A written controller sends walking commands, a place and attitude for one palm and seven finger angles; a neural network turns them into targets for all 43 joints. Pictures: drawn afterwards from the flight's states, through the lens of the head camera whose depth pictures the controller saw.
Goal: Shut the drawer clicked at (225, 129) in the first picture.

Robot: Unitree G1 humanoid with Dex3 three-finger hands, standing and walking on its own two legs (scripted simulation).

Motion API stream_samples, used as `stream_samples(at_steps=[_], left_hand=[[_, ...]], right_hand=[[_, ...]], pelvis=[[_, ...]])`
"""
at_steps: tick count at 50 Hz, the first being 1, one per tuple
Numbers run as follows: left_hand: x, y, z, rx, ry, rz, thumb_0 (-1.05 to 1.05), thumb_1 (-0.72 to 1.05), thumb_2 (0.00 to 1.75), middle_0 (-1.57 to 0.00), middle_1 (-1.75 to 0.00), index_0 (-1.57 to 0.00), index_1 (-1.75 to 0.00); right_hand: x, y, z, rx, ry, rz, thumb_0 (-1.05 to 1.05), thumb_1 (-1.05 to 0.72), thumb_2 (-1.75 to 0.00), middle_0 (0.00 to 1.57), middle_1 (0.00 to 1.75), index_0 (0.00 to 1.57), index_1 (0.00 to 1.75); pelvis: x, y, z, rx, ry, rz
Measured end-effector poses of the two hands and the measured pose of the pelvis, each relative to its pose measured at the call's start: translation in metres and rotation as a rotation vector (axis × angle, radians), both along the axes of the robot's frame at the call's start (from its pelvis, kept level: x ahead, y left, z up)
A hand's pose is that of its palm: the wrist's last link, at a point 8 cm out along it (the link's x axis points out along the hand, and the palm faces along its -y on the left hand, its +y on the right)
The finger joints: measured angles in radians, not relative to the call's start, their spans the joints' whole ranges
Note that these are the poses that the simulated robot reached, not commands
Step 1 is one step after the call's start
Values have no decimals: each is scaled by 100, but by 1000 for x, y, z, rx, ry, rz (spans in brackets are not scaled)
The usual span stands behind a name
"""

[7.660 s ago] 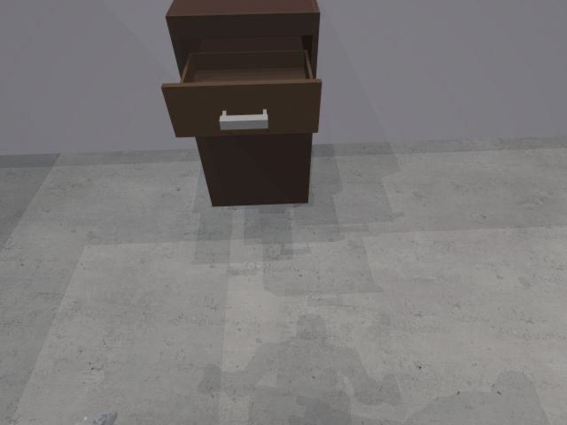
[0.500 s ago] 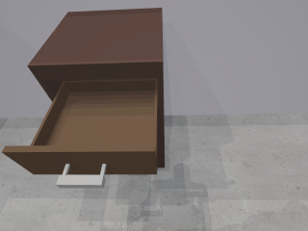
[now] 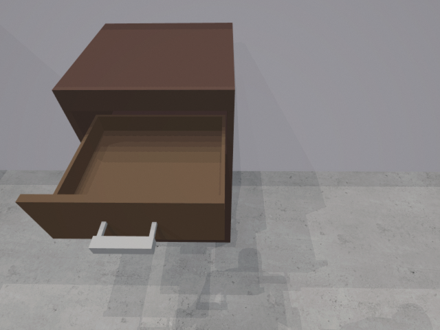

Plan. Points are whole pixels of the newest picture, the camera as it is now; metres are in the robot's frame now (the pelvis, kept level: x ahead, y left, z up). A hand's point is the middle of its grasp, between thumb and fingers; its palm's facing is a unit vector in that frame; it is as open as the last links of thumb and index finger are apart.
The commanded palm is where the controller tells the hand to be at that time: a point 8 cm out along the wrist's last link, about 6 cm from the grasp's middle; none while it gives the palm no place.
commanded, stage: come to a stop and stand still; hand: left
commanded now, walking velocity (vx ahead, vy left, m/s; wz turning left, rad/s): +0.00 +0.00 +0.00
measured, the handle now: (126, 235) +0.31 +0.23 -0.05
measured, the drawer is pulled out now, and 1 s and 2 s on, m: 0.30 0.30 0.29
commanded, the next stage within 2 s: look again from close up in 0.20 s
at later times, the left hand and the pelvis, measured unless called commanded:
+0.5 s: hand out of the picture +0.03 +0.17 -0.16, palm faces +0.00 -0.97 -0.23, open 7.3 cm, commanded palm none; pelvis +0.02 +0.00 +0.01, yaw -1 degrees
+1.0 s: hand (131, 328) +0.15 +0.18 -0.08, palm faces +0.25 -0.95 -0.21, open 7.1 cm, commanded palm +0.12 +0.22 -0.05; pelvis +0.03 -0.01 +0.01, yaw +1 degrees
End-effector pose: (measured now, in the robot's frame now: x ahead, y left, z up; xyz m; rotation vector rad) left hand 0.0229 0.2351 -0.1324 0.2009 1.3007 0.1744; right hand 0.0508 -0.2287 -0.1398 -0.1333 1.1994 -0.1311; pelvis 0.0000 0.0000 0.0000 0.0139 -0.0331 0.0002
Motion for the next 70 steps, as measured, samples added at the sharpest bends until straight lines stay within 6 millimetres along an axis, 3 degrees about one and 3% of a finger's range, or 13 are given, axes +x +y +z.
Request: stream_samples(at_steps=[12, 19, 25, 34, 45, 46, 48, 52, 53, 58, 63, 66, 70], left_hand=[[-19, -1, 12, -2, 57, 15, 0, 91, 90, -20, -29, -20, -30], [-10, -14, 10, -23, 87, 8, 0, 91, 90, -20, -29, -20, -30], [4, -17, 8, -16, 88, 2, 1, 93, 90, -20, -30, -20, -30], [20, -19, 9, -6, 60, 1, 1, 94, 90, -20, -29, -20, -30], [19, -27, 9, -8, 64, 13, 1, 93, 90, -20, -29, -20, -30], [26, -25, 13, -12, 12, 65, 1, 94, 90, -20, -30, -21, -30], [59, -17, 40, 15, -247, 106, 2, 95, 90, -21, -30, -21, -31], [130, -11, 106, 20, -755, 107, 2, 94, 90, -24, -33, -24, -34], [134, -10, 108, 13, -793, 101, 2, 94, 90, -25, -35, -24, -35], [115, -16, 107, -81, -1028, 52, 1, 92, 90, -32, -43, -29, -42], [99, -26, 117, -90, -1312, -64, 1, 91, 90, -41, -53, -40, -53], [98, -27, 110, -116, -1339, -110, 1, 91, 90, -47, -59, -46, -59], [102, -23, 104, -155, -1252, -116, 1, 90, 90, -55, -67, -55, -68]], right_hand=[[-52, 11, -4, 36, 169, -3, 0, -92, -89, 20, 30, 20, 30], [-67, 17, -4, 51, 243, -28, 0, -92, -89, 20, 30, 20, 30], [-63, 21, -5, 62, 259, -39, 0, -91, -89, 20, 30, 20, 30], [-40, 18, -6, 65, 227, -32, 0, -91, -89, 20, 30, 20, 30], [-23, 4, -4, 46, 205, -20, 0, -91, -89, 20, 30, 20, 30], [-20, 0, -3, 32, 179, -23, 0, -92, -89, 20, 30, 20, 30], [-4, -11, 4, -19, 53, -24, 1, -92, -89, 20, 30, 20, 30], [47, -35, 20, -92, -234, 3, 2, -92, -89, 20, 30, 20, 30], [63, -41, 26, -106, -305, 10, 2, -92, -89, 20, 30, 20, 30], [136, -54, 58, -168, -625, 99, 1, -92, -89, 20, 30, 20, 30], [189, -37, 66, -171, -804, 228, 1, -92, -89, 20, 30, 20, 30], [204, -15, 56, -122, -836, 265, 1, -91, -89, 20, 30, 20, 30], [199, 18, 38, -28, -801, 260, 1, -91, -89, 20, 30, 20, 30]], pelvis=[[3, 2, 9, 12, 31, -8], [16, -1, 11, 10, 31, -11], [25, -5, 11, 9, 23, -15], [34, -11, 11, 8, 16, -12], [38, -17, 12, 0, 22, -8], [37, -17, 11, -2, 24, -8], [36, -16, 9, -1, 30, -3], [28, -13, 3, 1, 68, 37], [25, -13, 0, 3, 86, 37], [12, -15, -25, 13, 170, 26], [-1, -16, -58, -3, 228, 52], [-8, -16, -73, -13, 244, 64], [-11, -15, -77, -27, 240, 71]])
